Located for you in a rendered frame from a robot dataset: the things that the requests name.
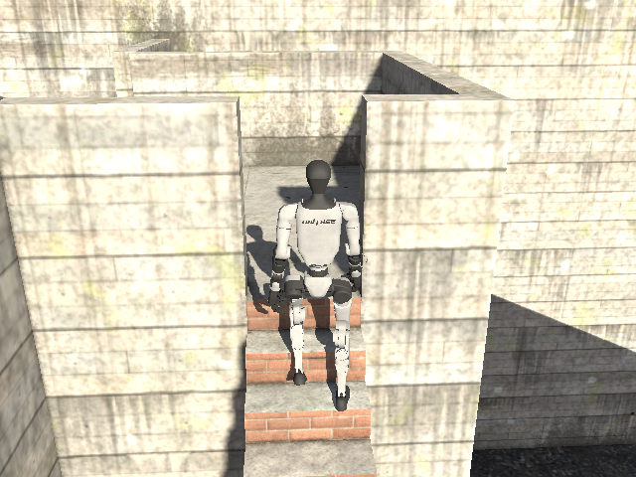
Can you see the robot right forearm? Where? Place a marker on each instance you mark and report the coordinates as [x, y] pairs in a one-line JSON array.
[[355, 263]]

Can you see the robot right shin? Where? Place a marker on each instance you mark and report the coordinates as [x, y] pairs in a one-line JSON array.
[[342, 358]]

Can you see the robot left forearm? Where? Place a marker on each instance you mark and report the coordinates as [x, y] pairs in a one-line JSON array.
[[277, 272]]

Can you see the right robot upper arm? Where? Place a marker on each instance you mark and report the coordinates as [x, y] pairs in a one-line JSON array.
[[350, 214]]

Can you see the robot right hand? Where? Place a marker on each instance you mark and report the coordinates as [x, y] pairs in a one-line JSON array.
[[355, 280]]

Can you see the robot left hand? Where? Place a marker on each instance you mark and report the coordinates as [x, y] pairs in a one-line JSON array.
[[274, 299]]

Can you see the left robot upper arm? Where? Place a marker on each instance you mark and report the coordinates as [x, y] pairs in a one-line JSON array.
[[285, 215]]

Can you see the robot head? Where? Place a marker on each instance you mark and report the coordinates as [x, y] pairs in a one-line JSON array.
[[318, 174]]

